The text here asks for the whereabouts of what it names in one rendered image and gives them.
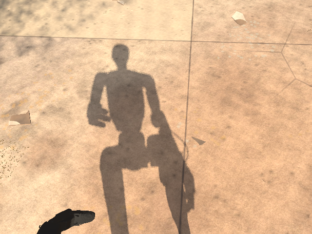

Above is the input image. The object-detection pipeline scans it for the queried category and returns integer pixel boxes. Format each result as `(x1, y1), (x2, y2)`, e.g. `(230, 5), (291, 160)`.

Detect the robot left hand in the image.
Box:
(37, 209), (96, 234)

